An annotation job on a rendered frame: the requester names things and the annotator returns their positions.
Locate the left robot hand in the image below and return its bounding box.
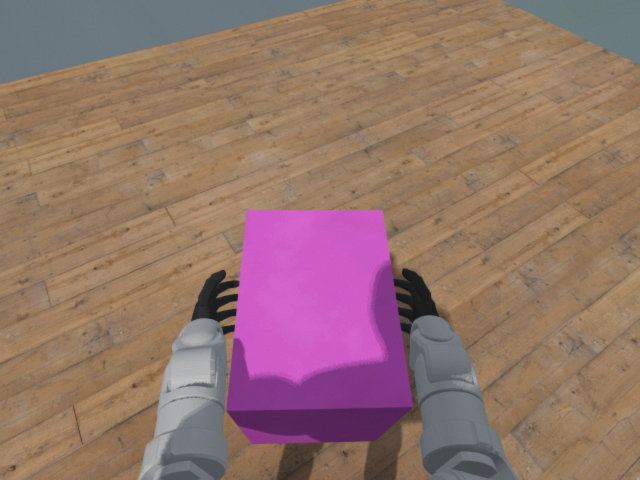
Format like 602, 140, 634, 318
191, 270, 240, 335

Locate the carton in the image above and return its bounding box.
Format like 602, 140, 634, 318
226, 210, 413, 444

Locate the robot left forearm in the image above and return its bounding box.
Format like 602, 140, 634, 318
137, 318, 228, 480

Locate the right robot hand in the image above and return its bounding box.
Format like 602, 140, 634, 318
393, 268, 439, 334

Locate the robot right forearm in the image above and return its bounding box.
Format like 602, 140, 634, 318
409, 315, 519, 480

